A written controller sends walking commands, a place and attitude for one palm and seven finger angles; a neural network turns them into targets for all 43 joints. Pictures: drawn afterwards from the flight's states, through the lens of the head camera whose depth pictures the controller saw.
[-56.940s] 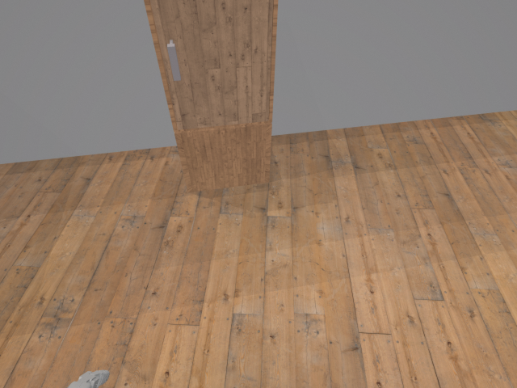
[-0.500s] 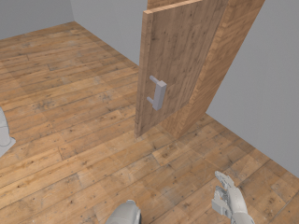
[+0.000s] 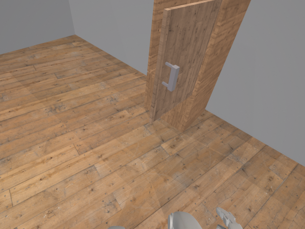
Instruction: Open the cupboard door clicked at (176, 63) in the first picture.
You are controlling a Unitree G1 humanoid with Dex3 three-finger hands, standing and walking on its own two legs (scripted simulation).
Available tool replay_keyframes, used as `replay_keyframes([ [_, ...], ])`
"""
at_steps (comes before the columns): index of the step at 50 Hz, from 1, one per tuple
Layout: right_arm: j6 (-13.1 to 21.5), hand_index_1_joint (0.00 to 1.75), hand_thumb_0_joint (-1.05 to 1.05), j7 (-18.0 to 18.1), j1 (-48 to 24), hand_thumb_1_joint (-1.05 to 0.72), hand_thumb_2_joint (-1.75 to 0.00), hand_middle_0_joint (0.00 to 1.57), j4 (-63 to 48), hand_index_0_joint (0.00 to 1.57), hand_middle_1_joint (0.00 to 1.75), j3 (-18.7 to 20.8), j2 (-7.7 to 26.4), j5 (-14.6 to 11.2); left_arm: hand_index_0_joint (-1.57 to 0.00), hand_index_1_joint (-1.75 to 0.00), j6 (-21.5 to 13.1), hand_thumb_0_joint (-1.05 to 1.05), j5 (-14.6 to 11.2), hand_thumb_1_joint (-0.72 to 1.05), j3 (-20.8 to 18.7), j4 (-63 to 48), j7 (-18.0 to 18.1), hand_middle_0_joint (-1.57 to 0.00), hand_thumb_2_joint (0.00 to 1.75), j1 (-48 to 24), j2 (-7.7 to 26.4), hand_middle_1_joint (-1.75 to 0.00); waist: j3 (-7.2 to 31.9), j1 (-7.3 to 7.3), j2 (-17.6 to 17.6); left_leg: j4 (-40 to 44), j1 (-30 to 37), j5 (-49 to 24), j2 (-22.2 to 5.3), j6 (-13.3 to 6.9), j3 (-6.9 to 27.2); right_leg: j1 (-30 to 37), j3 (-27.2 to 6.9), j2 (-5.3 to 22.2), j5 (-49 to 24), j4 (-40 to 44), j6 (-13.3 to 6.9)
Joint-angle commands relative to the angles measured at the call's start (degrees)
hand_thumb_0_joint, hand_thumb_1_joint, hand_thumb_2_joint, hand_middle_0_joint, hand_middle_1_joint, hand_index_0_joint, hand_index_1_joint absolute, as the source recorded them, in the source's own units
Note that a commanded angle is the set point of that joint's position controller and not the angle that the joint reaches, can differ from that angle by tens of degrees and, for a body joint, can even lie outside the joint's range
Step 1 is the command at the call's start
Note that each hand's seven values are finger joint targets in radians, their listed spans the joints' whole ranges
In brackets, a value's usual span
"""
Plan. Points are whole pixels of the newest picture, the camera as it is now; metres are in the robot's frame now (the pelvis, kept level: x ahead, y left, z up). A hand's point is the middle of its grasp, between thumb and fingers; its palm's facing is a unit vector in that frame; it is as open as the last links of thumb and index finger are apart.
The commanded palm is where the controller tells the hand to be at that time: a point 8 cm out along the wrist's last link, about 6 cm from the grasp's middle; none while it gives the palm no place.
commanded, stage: stop stepping back and stand still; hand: left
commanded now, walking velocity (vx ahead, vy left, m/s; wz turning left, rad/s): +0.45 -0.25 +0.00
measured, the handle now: (169, 76) +0.75 -0.02 +0.01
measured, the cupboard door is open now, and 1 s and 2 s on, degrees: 86 86 86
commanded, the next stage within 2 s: let the arm hang, fingers relaxed in 0.38 s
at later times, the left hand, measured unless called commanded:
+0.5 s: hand (3, 172) +0.15 +0.28 +0.17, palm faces +0.48 -0.74 -0.47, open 7.4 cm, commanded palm none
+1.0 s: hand out of the picture -0.01 +0.18 -0.12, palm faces +0.13 -0.95 -0.27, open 7.1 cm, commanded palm none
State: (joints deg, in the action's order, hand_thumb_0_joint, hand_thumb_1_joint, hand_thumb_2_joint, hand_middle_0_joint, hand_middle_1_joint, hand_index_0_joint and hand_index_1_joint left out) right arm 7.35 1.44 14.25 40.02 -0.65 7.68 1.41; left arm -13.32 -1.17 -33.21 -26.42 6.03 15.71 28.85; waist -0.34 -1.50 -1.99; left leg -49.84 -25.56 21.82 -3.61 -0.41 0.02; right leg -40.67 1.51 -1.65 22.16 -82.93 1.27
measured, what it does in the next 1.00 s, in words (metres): steps on the spot: right foot, then left foot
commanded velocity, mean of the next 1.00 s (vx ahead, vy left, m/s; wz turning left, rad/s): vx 0.09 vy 0.02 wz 0.00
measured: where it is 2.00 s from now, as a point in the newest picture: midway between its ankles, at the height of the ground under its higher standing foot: outside the picture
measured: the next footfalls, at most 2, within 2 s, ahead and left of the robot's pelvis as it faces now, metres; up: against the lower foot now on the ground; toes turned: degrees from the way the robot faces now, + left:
right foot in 0.22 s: -0.12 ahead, -0.09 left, +0.00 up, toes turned -4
left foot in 0.46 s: +0.03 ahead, +0.14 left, +0.00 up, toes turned +6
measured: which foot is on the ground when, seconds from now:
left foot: down 0.00-0.18, up 0.20-0.44, down 0.46-0.70, up 0.72-0.96, down 0.98-1.00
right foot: up 0.00-0.20, down 0.22-0.48, up 0.50-0.68, down 0.70-1.00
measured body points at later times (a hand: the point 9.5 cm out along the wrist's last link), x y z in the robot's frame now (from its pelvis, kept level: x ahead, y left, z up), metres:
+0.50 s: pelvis -0.05 +0.00 +0.02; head -0.04 -0.02 +0.47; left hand +0.12 +0.31 +0.20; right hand +0.10 -0.26 -0.08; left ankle -0.01 +0.13 -0.70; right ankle -0.15 -0.09 -0.69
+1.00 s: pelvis -0.06 -0.02 +0.03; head -0.03 -0.03 +0.48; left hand -0.02 +0.23 -0.10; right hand -0.04 -0.25 -0.13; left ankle -0.11 +0.08 -0.70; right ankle -0.01 -0.10 -0.70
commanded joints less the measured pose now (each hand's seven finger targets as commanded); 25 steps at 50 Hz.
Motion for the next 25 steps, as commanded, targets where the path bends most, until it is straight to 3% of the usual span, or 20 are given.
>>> replay_keyframes([
  [1,2.85,0.3,0.0,-0.16,-9.64,-0.9,-0.9,0.2,-12.41,0.2,0.3,3.94,11.06,-1.08,-0.2,-0.3,-1.84,0.0,-0.67,0.9,7.54,-17.45,0.52,-0.2,0.9,-1.84,2.86,-0.3,0.57,0.76,12.36,40.27,-0.77,25.33,-11.47,-3.0,17.06,5.34,2.5,0.09,-3.56,8.47,-0.58],
  [3,2.05,0.3,0.0,0.77,-9.64,-0.9,-0.9,0.2,-12.82,0.2,0.3,3.49,10.76,-0.57,-0.2,-0.3,-0.38,0.0,-1.11,0.9,7.35,-20.95,1.46,-0.2,0.9,4.47,3.83,-0.3,2.98,-0.17,16.03,42.83,-0.43,22.77,-8.45,-0.01,9.56,18.13,7.42,-3.14,1.33,24.09,-1.64],
  [5,1.06,0.3,0.0,1.91,-8.96,-0.9,-0.9,0.2,-13.3,0.2,0.3,2.83,9.95,0.42,-0.2,-0.3,0.71,0.0,-1.22,0.9,6.47,-22.96,2.67,-0.2,0.9,9.47,5.03,-0.3,5.93,0.12,20.14,44.02,-1.85,20.38,-8.13,1.0,5.8,31.39,11.33,-5.89,10.18,36.82,-2.89],
  [6,0.77,0.3,0.0,2.24,-9.09,-0.9,-0.9,0.2,-13.43,0.2,0.3,2.52,9.09,0.66,-0.2,-0.3,1.33,0.0,-1.22,0.9,4.98,-22.96,3.28,-0.2,0.9,10.89,6.23,-0.3,7.45,0.33,22.07,41.2,-4.35,17.78,-7.64,1.01,3.08,38.58,12.26,-6.41,14.12,41.83,-3.79],
  [7,0.3,0.3,0.0,2.22,-9.53,-0.9,-0.9,0.2,-13.4,0.2,0.3,2.28,8.17,0.73,-0.2,-0.3,2.02,0.0,-1.4,0.9,3.04,-22.13,3.49,-0.2,0.9,12.26,7.4,-0.3,8.07,-0.39,19.97,32.07,-10.13,14.32,-6.18,1.57,1.03,46.68,9.94,-5.25,15.63,49.01,-5.27],
  [8,-0.39,0.3,0.0,1.98,-7.79,-0.9,-0.9,0.2,-12.26,0.2,0.3,2.09,7.54,0.01,-0.2,-0.3,2.81,0.0,-1.06,0.9,0.92,-20.29,3.5,-0.2,0.9,14.46,9.19,-0.3,8.03,-0.02,12.31,17.42,-8.87,9.78,-1.39,1.42,-4.95,45.1,5.13,0.04,12.21,59.05,-7.23],
  [9,-1.28,0.3,0.0,1.85,-7.69,-0.9,-0.9,0.2,-11.65,0.2,0.3,2.05,6.11,-1.48,-0.2,-0.3,3.71,0.0,-1.34,0.9,1.56,-21.11,2.9,-0.2,0.9,12.87,8.26,-0.3,7.46,0.64,-1.35,-0.86,-9.6,2.91,2.6,1.3,-8.9,40.93,-3.96,9.25,3.44,63.78,-10.04],
  [10,-1.65,0.3,0.0,2.47,-8.84,-0.9,-0.9,0.2,-11.98,0.2,0.3,3.19,8.37,-2.29,-0.2,-0.3,3.4,0.0,-1.34,0.9,-0.42,-22.52,2.8,-0.2,0.9,9.51,10.69,-0.3,3.49,1.51,-5.3,-15.94,-17.52,3.82,2.66,0.45,-1.45,34.56,-17.15,17.34,2.14,67.7,-13.92],
  [11,-1.4,0.3,0.0,2.9,-8.39,-0.9,-0.9,0.2,-11.12,0.2,0.3,3.17,9.11,-1.31,-0.2,-0.3,2.19,0.0,-1.85,0.9,-4.48,-22.56,2.74,-0.2,0.9,8.95,14.29,-0.3,1.33,2.65,-1.99,-24.71,-22.31,0.45,1.77,0.76,1.7,31.33,-21.86,21.2,2.96,70.61,-15.69],
  [12,-0.69,0.3,0.0,2.3,-8.71,-0.9,-0.9,0.2,-11.84,0.2,0.3,2.72,8.68,-0.86,-0.2,-0.3,0.19,0.0,-2.06,0.9,-8.94,-24.11,3.31,-0.2,0.9,5.62,18.93,-0.3,-0.7,3.22,-4.45,-27.24,-25.28,-0.1,-0.62,1.28,2.09,28.88,-29.46,25.46,6.43,74.13,-18.22],
  [13,-0.1,0.3,0.0,1.67,-9.07,-0.9,-0.9,0.2,-12.7,0.2,0.3,1.78,8.39,-0.84,-0.2,-0.3,0.13,0.0,-2.51,0.9,-8.01,-15.35,3.74,-0.2,0.9,8.43,15.91,-0.3,-1.82,4.03,-4.56,-19.9,-20.07,-1.33,-3.49,1.26,3.55,25.56,-27.42,24.43,0.64,70.25,-15.67],
  [14,-0.66,0.3,0.0,2.81,-6.99,-0.9,-0.9,0.2,-11.03,0.2,0.3,4.2,9.4,-2.09,-0.2,-0.3,0.74,0.0,-2.73,0.9,-0.57,-6.05,2.76,-0.2,0.9,13.36,5.99,-0.3,-1.0,3.35,-5.5,-18.17,-23.95,-6.68,-0.51,1.44,0.6,34.26,-24.44,19.06,2.05,70.34,-13.45],
  [15,-0.57,0.3,0.0,3.2,-8.32,-0.9,-0.9,0.2,-11.9,0.2,0.3,4.49,10.82,-2.41,-0.2,-0.3,0.64,0.0,-2.59,0.9,-0.58,-5.46,2.63,-0.2,0.9,13.16,5.91,-0.3,-4.8,2.72,-2.25,-14.3,-23.93,-7.85,-1.98,1.51,1.26,34.0,-24.69,19.5,-4.67,69.38,-12.95],
  [16,-0.74,0.3,0.0,3.74,-8.04,-0.9,-0.9,0.2,-10.85,0.2,0.3,3.63,10.33,-2.21,-0.2,-0.3,0.04,0.0,-2.33,0.9,-1.58,-4.1,2.96,-0.2,0.9,13.35,6.3,-0.3,-4.09,2.01,0.99,-8.7,-20.83,-5.8,-1.96,0.95,-1.28,35.69,-19.76,19.03,-13.08,66.82,-12.73],
  [19,0.69,0.3,0.0,4.46,-8.28,-0.9,-0.9,0.2,-10.8,0.2,0.3,2.65,9.07,-1.95,-0.2,-0.3,-1.48,0.0,-1.29,0.9,3.5,-4.74,3.59,-0.2,0.9,9.27,3.94,-0.3,-1.48,0.9,-1.62,11.44,-2.13,-4.2,1.63,-1.41,-8.09,35.28,-7.2,15.53,-28.7,59.75,-9.28],
  [21,2.0,0.3,0.0,4.66,-6.74,-0.9,-0.9,0.2,-10.69,0.2,0.3,3.16,9.75,-1.57,-0.2,-0.3,-1.16,0.0,-1.16,0.9,6.11,-5.8,4.2,-0.2,0.9,6.89,2.8,-0.3,4.62,2.48,-5.29,21.02,13.61,-12.8,6.07,-2.65,-10.79,33.69,-1.13,11.27,-37.0,48.89,-5.34],
  [22,2.43,0.3,0.0,4.71,-6.59,-0.9,-0.9,0.2,-11.59,0.2,0.3,4.14,11.27,-1.49,-0.2,-0.3,-1.35,0.0,-1.15,0.9,7.13,-9.43,4.22,-0.2,0.9,5.0,2.75,-0.3,7.68,3.12,-3.17,22.7,22.73,-18.52,3.19,-4.38,-5.96,29.45,-0.31,10.39,-36.98,41.38,-2.75],
  [23,2.81,0.3,0.0,4.77,-6.99,-0.9,-0.9,0.2,-12.13,0.2,0.3,4.26,12.36,-1.68,-0.2,-0.3,-1.44,0.0,-1.05,0.9,6.75,-12.37,4.38,-0.2,0.9,4.56,3.66,-0.3,10.23,3.16,5.47,23.36,29.95,-29.25,-4.86,-7.95,4.76,21.88,2.63,6.89,-27.75,32.89,0.06],
  [24,1.36,0.3,0.0,-1.62,4.29,-0.9,-0.9,0.2,-2.63,0.2,0.3,4.95,18.91,0.03,-0.2,-0.3,8.44,0.0,4.13,0.9,26.37,30.21,-3.74,-0.2,0.9,8.4,-12.46,-0.3,6.25,10.0,16.24,18.06,29.03,-59.07,-14.32,-13.19,16.03,5.05,5.61,4.08,-1.17,15.1,1.5],
  [25,-3.58,0.3,0.0,-1.7,7.28,-0.9,-0.9,0.2,-3.61,0.2,0.3,4.88,17.3,-0.09,-0.2,-0.3,12.96,0.0,3.57,0.9,26.06,30.47,-4.2,-0.2,0.9,8.41,-13.22,-0.3,6.35,6.99,11.29,21.07,25.44,-74.08,-18.06,-17.8,21.33,3.69,-0.6,1.11,16.73,7.42,1.44],
])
